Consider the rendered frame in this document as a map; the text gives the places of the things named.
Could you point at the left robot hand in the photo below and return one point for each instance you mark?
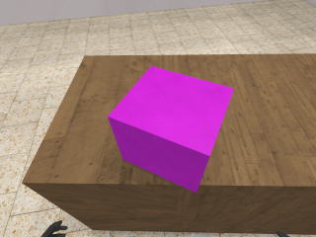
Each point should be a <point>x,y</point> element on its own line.
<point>54,227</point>

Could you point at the pedestal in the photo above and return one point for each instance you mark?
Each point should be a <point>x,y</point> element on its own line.
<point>260,177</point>

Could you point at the carton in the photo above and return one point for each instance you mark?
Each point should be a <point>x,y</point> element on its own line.
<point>168,122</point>

